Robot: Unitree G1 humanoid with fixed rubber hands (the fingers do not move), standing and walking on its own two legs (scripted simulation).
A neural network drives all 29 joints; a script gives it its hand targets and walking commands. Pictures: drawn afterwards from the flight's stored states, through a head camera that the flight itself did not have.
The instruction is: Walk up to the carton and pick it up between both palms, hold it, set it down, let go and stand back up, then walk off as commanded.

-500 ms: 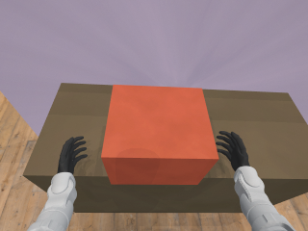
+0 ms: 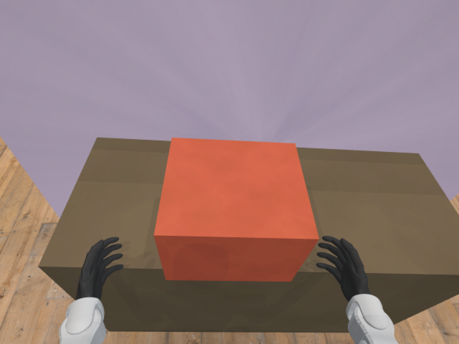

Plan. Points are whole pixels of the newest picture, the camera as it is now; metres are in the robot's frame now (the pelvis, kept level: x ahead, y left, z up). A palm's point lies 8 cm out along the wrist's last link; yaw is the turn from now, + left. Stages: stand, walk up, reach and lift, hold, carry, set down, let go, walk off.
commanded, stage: set down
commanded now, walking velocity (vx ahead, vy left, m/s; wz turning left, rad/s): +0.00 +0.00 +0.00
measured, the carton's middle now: (231, 210) +0.41 +0.00 -0.04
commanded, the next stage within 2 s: let go in 1.60 s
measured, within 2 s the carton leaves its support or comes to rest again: neither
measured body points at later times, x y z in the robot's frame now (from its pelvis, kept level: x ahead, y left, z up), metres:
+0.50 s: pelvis +0.00 -0.01 +0.00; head -0.01 +0.02 +0.45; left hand +0.19 +0.24 -0.06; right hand +0.21 -0.22 -0.04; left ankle +0.04 +0.12 -0.73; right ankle +0.02 -0.10 -0.73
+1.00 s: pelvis +0.01 -0.01 +0.00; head +0.01 +0.02 +0.45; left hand +0.19 +0.23 -0.08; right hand +0.20 -0.22 -0.05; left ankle +0.04 +0.12 -0.73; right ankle +0.02 -0.10 -0.73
